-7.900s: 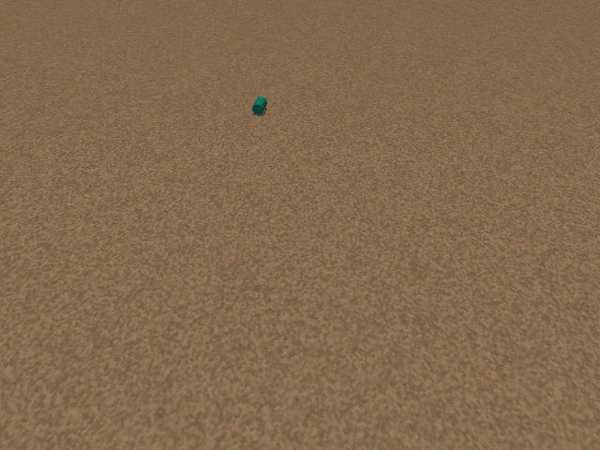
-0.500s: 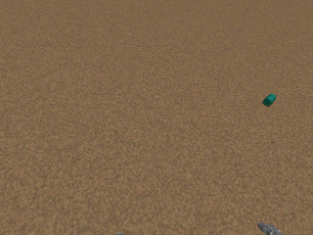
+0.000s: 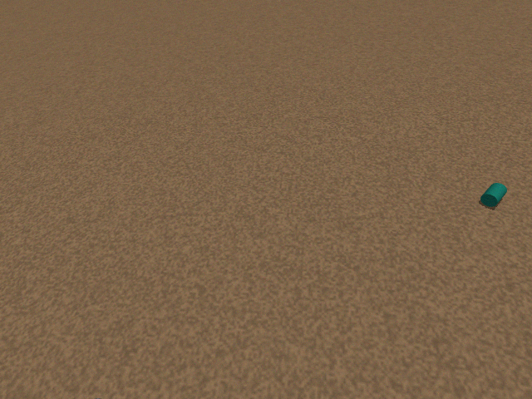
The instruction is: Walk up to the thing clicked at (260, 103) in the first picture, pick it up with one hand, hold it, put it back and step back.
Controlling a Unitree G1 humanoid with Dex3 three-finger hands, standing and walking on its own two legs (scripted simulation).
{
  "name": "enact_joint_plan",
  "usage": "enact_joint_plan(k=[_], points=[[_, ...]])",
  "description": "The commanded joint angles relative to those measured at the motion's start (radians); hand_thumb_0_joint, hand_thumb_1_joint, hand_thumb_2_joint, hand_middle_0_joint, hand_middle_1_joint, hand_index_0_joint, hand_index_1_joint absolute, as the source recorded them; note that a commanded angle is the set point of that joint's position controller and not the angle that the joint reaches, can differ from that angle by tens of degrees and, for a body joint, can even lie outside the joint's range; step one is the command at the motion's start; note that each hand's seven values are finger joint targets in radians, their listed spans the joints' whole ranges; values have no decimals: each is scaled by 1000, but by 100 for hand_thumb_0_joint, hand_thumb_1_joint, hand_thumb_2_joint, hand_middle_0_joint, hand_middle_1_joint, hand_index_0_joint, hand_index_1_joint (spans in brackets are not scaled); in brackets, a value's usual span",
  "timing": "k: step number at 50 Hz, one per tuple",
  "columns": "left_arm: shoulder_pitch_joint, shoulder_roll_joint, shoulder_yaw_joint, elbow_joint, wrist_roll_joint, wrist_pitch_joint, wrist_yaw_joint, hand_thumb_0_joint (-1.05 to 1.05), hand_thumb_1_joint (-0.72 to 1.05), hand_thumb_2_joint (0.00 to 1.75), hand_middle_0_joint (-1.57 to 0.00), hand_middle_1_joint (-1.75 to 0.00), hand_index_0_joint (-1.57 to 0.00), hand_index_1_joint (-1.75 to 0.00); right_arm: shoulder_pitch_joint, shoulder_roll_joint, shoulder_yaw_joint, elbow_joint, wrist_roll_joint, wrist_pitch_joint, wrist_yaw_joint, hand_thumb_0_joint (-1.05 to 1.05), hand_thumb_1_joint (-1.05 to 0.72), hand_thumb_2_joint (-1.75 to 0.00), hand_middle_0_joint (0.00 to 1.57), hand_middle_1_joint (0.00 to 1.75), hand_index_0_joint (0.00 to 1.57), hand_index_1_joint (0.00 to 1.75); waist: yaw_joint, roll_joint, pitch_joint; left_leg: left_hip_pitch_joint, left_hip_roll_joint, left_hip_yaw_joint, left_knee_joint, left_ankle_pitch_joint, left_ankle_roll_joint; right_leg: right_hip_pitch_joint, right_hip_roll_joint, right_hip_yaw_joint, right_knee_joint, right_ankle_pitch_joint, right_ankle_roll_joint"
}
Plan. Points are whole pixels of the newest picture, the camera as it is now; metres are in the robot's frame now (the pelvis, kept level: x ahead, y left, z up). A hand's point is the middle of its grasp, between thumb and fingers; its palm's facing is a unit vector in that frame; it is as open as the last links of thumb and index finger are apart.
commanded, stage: walk up
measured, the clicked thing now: (493, 194) +1.15 -1.02 -0.73
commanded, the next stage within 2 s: none
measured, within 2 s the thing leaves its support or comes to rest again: neither
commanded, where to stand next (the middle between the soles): +0.61 +0.06 m, yaw +1 degrees
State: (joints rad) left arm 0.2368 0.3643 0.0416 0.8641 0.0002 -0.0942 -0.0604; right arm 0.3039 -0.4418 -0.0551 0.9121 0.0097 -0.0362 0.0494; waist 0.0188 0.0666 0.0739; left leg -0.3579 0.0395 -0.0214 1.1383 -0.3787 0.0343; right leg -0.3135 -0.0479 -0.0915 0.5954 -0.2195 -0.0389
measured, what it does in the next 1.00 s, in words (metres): walks ahead: left foot, then right foot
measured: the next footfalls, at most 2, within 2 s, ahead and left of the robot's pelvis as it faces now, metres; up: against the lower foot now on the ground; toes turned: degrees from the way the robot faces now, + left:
left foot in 0.38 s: +0.29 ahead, +0.16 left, +0.00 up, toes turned +8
right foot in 0.86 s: +0.47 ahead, -0.10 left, +0.00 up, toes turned -3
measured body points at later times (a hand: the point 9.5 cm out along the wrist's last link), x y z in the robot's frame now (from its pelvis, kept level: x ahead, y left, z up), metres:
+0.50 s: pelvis +0.19 +0.05 +0.00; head +0.21 +0.07 +0.45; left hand +0.20 +0.37 -0.13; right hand +0.32 -0.26 -0.09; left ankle +0.25 +0.15 -0.73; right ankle +0.12 -0.09 -0.66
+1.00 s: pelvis +0.37 +0.01 +0.00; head +0.39 -0.03 +0.45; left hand +0.43 +0.33 -0.08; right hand +0.43 -0.31 -0.14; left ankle +0.32 +0.15 -0.66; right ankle +0.43 -0.10 -0.73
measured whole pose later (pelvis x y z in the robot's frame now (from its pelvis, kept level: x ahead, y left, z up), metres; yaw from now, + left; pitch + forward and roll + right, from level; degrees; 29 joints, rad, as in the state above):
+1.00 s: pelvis +0.37 +0.01 +0.00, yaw +1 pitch -3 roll +2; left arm 0.28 0.37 0.04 0.87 0.00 -0.10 -0.04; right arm 0.31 -0.43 -0.05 0.89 0.00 -0.02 0.05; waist 0.02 0.07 0.09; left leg -0.36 0.02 0.01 1.06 -0.43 0.03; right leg -0.30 -0.05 -0.06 0.56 -0.21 -0.03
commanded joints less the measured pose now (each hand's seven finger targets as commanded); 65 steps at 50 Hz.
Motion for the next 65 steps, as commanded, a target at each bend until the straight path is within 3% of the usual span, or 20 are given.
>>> enact_joint_plan(k=[1,8,14,18,19,20,21,22,25,27,34,41,42,44,45,46,49,51,59,65], points=[[35,290,86,-46,-7,-24,34,0,90,90,-20,-30,-20,-30,106,-163,-51,-43,-1,-16,-2,0,-90,-90,20,30,20,30,-20,-233,-21,-120,29,-62,-63,141,-5,81,-171,215,-369,42,-66],[94,306,102,-61,10,-31,36,0,90,90,-20,-30,-20,-30,-68,-158,-62,-97,-27,-8,26,0,-90,-90,20,30,20,30,31,-168,37,-261,38,-66,-338,231,-50,173,-217,178,-446,-160,-113],[102,311,105,-64,12,-18,34,0,90,90,-20,-30,-20,-30,-145,-139,-54,-127,-33,-31,37,0,-90,-90,20,30,20,30,43,-162,-11,-114,54,43,-563,239,-13,233,-233,104,-297,94,-140],[102,307,86,-67,11,-4,35,0,90,90,-20,-30,-20,-30,-14,-169,-72,-85,-35,-41,23,0,-90,-90,20,30,20,30,-44,-78,-49,180,-14,100,-633,180,28,106,-183,48,-53,217,-114],[133,254,63,-72,7,0,36,0,90,90,-20,-30,-20,-30,122,-221,-91,-51,-44,-49,9,0,-90,-90,20,30,20,30,-96,62,-148,368,26,5,-677,89,70,26,-112,-8,209,234,-78],[182,170,39,-85,-5,2,34,0,90,90,-20,-30,-20,-30,178,-313,-118,-63,-56,-54,-6,0,-90,-90,20,30,20,30,-102,293,-201,535,267,-395,-744,-8,148,-234,12,-28,482,-114,-11],[186,240,56,-65,-8,13,44,0,90,90,-20,-30,-20,-30,149,-336,-121,-94,-25,-55,-12,0,-90,-90,20,30,20,30,-103,180,-192,519,390,-665,-877,-96,231,-326,73,46,562,-335,-10],[140,298,61,-52,4,21,51,0,90,90,-20,-30,-20,-30,122,-326,-124,-87,-5,-50,-11,0,-90,-90,20,30,20,30,-99,118,-126,457,398,-648,-877,-96,266,-350,6,121,615,-322,-17],[145,263,52,-27,-12,19,37,0,90,90,-20,-30,-20,-30,35,-217,-73,-111,-3,-56,-26,0,-90,-90,20,30,20,30,-46,17,-28,267,239,-224,-845,326,136,-248,-31,203,522,-135,-13],[185,244,52,-9,-14,30,30,0,90,90,-20,-30,-20,-30,15,-207,-69,-113,-2,-65,-24,0,-90,-90,20,30,20,30,-20,57,-31,205,212,-135,-853,364,147,-192,-35,166,489,-90,8],[49,231,58,-47,8,30,-2,0,90,90,-20,-30,-20,-30,-4,-238,-82,-144,-18,-68,-15,0,-90,-90,20,30,20,30,-50,93,42,166,210,-65,-932,91,198,-210,-77,90,169,9,51],[114,229,71,-1,12,-1,9,0,90,90,-20,-30,-20,-30,-28,-208,-70,-172,-13,-45,-14,0,-90,-90,20,30,20,30,17,-7,-65,129,176,-4,-669,250,130,119,-1,28,-83,94,15],[193,266,88,26,15,-11,21,0,90,90,-20,-30,-20,-30,0,-162,-54,-173,-13,-44,-13,0,-90,-90,20,30,20,30,52,-114,-131,81,127,34,-482,277,101,278,1,60,-118,45,-1],[253,390,118,4,17,-25,46,0,90,90,-20,-30,-20,-30,95,-72,-16,-174,-11,-35,-11,0,-90,-90,20,30,20,30,54,-395,-160,-218,-69,70,-81,-146,13,434,-330,626,-314,-186,-82],[212,401,114,-2,3,-15,44,0,90,90,-20,-30,-20,-30,61,-187,-46,-152,-17,-20,-22,0,-90,-90,20,30,20,30,62,-272,-117,-256,-35,17,-16,-153,12,375,-389,727,-352,-271,-180],[183,387,110,-21,-1,-12,44,0,90,90,-20,-30,-20,-30,33,-211,-53,-142,-19,-20,-27,0,-90,-90,20,30,20,30,56,-255,-81,-280,2,-12,6,-139,12,325,-386,710,-349,-232,-226],[105,305,84,-41,-12,-16,52,0,90,90,-20,-30,-20,-30,65,-173,-47,-92,-2,-11,-15,0,-90,-90,20,30,20,30,1,-211,-25,-217,37,-62,-63,8,7,218,-232,362,-329,1,-113],[105,298,78,-47,-5,-22,51,0,90,90,-20,-30,-20,-30,78,-155,-46,-83,-13,-3,-5,0,-90,-90,20,30,20,30,-7,-231,-31,-167,31,-35,-92,59,-5,159,-202,271,-323,122,-133],[126,316,90,-80,8,-17,41,0,90,90,-20,-30,-20,-30,-57,-147,-61,-114,-38,-4,25,0,-90,-90,20,30,20,30,33,-213,36,-141,69,22,-411,176,-51,76,-205,202,-381,-188,-166],[69,335,82,-95,10,-6,42,0,90,90,-20,-30,-20,-30,-34,-147,-66,-103,-39,-27,25,0,-90,-90,20,30,20,30,-26,-164,1,72,36,72,-576,163,-11,14,-214,178,-232,-146,-144]])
